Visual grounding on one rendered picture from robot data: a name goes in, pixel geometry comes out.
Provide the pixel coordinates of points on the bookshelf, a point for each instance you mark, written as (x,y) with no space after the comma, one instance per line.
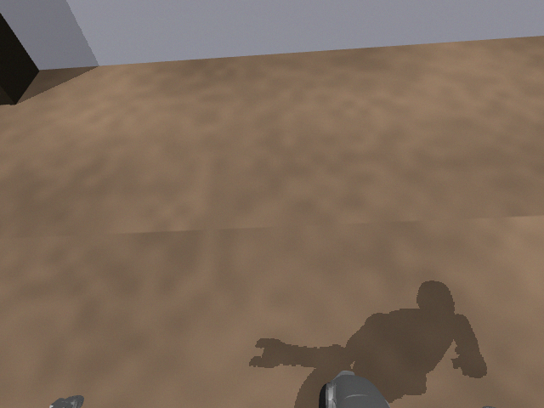
(17,70)

